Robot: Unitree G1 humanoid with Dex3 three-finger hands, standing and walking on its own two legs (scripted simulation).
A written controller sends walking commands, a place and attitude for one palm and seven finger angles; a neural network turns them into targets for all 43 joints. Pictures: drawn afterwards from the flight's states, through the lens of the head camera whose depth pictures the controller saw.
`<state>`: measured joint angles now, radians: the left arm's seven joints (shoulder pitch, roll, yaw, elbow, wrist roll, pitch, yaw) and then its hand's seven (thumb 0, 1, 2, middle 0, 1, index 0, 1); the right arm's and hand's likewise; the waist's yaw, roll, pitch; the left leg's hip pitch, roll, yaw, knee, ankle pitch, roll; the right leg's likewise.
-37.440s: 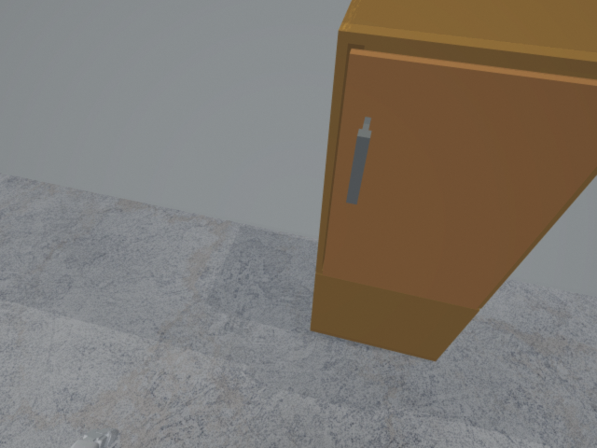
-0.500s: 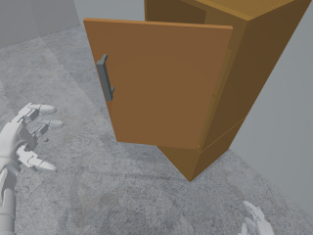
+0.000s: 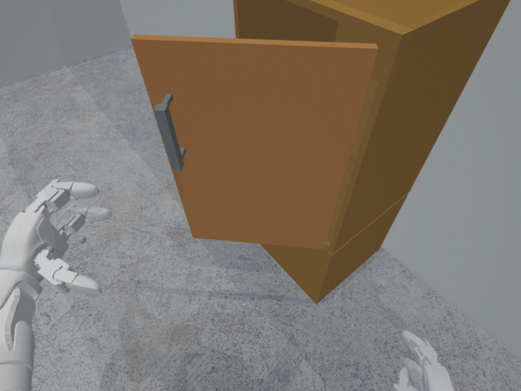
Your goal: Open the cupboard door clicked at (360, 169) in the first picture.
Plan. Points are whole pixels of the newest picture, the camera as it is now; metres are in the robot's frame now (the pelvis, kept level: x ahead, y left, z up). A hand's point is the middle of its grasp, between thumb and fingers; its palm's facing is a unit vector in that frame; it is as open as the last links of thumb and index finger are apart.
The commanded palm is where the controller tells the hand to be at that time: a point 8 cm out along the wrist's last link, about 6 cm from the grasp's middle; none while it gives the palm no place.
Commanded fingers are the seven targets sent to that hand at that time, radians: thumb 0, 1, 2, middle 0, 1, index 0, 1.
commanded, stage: move the hooked fingers beside the handle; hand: left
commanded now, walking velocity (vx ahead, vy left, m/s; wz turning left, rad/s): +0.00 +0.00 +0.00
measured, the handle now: (173, 133) +0.55 +0.21 +0.09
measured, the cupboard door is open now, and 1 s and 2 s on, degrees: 45 45 45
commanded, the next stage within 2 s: none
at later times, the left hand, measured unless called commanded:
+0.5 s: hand (96, 206) +0.35 +0.28 +0.10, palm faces +0.00 -1.00 -0.01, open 14.0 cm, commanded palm +0.33 +0.33 +0.10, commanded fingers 0.00 -0.50 0.30 -0.30 -1.20 -0.30 -1.20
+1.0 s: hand (113, 177) +0.42 +0.28 +0.10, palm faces -0.02 -1.00 +0.00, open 14.0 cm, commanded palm +0.40 +0.32 +0.10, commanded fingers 0.00 -0.50 0.30 -0.30 -1.20 -0.30 -1.20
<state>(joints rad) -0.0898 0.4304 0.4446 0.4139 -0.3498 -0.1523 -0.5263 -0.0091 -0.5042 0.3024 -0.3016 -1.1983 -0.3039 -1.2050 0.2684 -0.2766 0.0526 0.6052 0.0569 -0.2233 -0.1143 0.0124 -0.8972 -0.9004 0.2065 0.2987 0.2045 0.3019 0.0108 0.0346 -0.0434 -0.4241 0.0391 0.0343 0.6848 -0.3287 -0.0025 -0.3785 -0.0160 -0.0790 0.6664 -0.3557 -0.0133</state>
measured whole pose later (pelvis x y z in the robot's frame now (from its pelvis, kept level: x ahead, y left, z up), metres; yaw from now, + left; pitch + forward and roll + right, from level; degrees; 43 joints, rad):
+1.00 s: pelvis +0.00 +0.01 -0.01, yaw -1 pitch +11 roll -2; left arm -0.63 0.57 0.46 0.98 -0.23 -0.26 -0.52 -0.01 -0.50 0.30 -0.30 -1.20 -0.30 -1.20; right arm 0.35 -0.29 0.05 0.62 0.04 -0.07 -0.08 0.01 -0.90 -0.90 0.21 0.30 0.21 0.30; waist -0.07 0.00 -0.06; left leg -0.61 0.04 0.04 0.78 -0.36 0.02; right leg -0.55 -0.01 -0.06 0.73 -0.36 0.00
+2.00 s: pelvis +0.02 +0.02 -0.02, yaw -3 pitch +19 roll -3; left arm -0.85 0.73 0.55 1.17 -0.14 -0.28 -0.50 -0.01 -0.50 0.30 -0.30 -1.20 -0.30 -1.21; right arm 0.43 -0.29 0.05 0.60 0.02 0.09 -0.05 0.00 -0.90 -0.90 0.21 0.30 0.21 0.30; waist -0.16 0.01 -0.08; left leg -0.77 0.08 0.05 0.86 -0.42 0.02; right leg -0.71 0.02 -0.05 0.78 -0.39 0.01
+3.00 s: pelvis +0.00 +0.01 -0.02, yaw -3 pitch +17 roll -3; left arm -0.87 0.66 0.48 1.16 -0.13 -0.29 -0.42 -0.01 -0.50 0.30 -0.30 -1.20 -0.30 -1.20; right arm 0.42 -0.29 0.05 0.60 0.02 0.07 -0.05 0.00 -0.90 -0.90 0.21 0.30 0.20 0.30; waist -0.16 0.01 -0.08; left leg -0.78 0.08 0.05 0.88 -0.40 0.01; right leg -0.72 0.02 -0.05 0.80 -0.38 0.00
